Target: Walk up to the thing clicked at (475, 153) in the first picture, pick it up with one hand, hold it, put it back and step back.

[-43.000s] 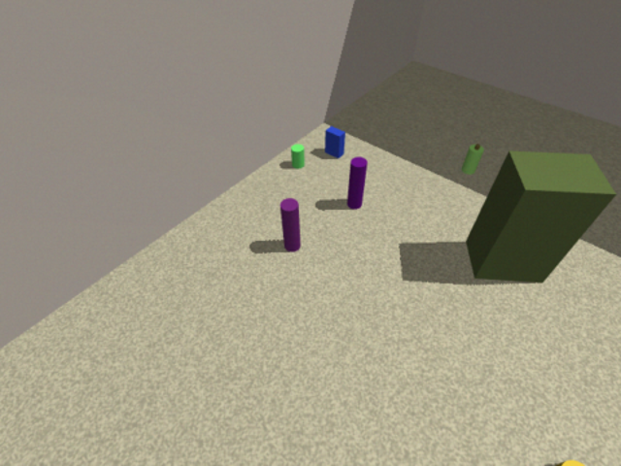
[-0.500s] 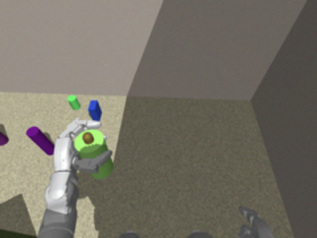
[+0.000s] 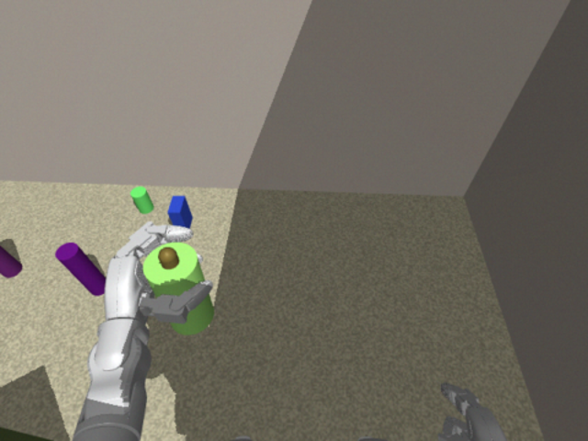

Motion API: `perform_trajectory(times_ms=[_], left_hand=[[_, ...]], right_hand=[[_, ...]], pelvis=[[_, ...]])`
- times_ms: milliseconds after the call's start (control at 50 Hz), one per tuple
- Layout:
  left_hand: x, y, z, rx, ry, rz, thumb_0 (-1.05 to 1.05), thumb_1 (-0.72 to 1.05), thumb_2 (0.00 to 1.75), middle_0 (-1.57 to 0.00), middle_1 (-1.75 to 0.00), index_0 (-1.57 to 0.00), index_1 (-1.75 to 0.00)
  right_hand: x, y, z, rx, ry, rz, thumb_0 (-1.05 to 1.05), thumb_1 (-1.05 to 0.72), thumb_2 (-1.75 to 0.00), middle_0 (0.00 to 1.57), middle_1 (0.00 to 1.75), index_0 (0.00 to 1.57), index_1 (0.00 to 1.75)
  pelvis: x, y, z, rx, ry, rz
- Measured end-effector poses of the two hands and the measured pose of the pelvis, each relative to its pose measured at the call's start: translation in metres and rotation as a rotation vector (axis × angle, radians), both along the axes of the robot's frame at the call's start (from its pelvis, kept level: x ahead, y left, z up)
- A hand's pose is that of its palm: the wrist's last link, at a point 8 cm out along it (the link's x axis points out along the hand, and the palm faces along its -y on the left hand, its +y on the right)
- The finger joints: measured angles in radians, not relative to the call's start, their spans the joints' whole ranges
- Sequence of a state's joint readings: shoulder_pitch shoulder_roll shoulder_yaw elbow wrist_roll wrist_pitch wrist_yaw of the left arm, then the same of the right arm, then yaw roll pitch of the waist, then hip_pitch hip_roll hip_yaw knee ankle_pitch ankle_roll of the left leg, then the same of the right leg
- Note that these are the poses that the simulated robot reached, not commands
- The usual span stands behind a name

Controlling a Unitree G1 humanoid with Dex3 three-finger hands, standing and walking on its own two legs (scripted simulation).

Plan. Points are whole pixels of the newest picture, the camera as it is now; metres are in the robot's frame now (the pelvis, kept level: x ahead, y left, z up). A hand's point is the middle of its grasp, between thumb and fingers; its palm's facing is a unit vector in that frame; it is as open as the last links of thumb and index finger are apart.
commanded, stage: hold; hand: left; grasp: from the side
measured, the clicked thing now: (180, 286) +0.33 +0.17 +0.03
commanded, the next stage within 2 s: crouch in 1.92 s
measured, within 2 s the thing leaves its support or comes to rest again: neither
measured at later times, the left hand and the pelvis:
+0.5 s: hand (178, 281) +0.31 +0.16 +0.06, palm faces +0.06 -1.00 -0.01, open 9.4 cm; pelvis -0.01 +0.00 +0.00, yaw +0 degrees
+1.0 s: hand (181, 274) +0.32 +0.16 +0.06, palm faces +0.06 -1.00 +0.00, open 9.4 cm; pelvis +0.00 -0.01 +0.00, yaw +0 degrees
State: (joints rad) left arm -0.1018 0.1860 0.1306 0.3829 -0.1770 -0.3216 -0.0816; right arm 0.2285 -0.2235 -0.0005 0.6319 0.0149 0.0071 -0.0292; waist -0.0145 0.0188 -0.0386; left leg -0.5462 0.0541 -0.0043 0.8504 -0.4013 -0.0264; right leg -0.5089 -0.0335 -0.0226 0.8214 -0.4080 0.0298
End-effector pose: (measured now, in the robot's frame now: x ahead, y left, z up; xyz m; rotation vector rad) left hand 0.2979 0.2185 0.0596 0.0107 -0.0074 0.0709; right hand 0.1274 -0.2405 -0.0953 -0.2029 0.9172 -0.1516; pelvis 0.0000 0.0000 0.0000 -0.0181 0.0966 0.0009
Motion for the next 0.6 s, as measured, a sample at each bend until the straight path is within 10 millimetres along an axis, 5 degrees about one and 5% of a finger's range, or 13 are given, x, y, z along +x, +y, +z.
perform_trajectory(times_ms=[600], left_hand=[[-0.006,-0.005,0.000,0.000,0.000,-0.005,0.01,-0.22,0.98,-0.79,-0.94,-0.72,-0.96]], right_hand=[[-0.005,-0.007,0.002,0.002,-0.004,0.004,0.01,-0.92,-0.90,0.20,0.30,0.20,0.30]], pelvis=[[-0.006,-0.005,0.003,0.007,-0.011,0.002]])
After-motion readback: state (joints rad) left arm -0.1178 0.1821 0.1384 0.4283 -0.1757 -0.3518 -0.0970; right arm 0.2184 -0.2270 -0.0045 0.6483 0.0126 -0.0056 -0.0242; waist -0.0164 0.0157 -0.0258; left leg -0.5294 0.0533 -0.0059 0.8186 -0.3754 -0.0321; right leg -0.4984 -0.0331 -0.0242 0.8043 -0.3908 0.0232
